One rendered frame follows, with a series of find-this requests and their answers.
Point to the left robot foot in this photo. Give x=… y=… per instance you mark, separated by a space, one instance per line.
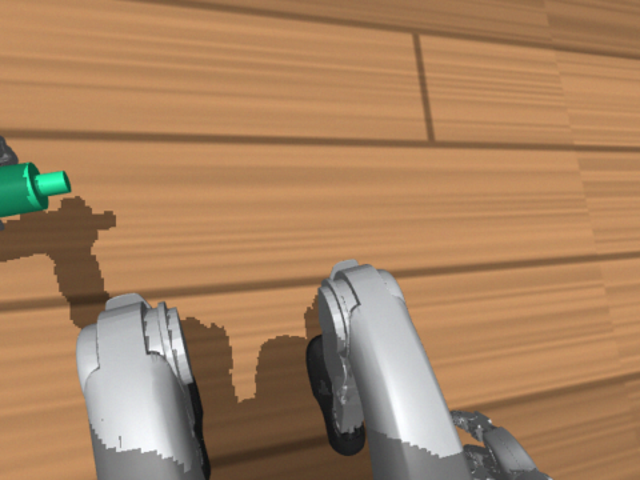
x=198 y=437

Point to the right robot hand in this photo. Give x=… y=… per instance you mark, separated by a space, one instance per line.
x=503 y=457

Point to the right robot foot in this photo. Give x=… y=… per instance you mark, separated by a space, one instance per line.
x=344 y=443

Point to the bottle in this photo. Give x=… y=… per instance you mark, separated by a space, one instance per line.
x=23 y=189

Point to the left robot hand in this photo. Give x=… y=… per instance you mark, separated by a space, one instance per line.
x=7 y=157

